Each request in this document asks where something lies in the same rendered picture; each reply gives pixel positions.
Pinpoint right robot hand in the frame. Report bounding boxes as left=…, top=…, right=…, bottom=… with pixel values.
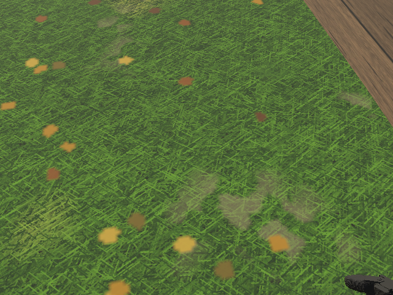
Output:
left=344, top=275, right=393, bottom=295

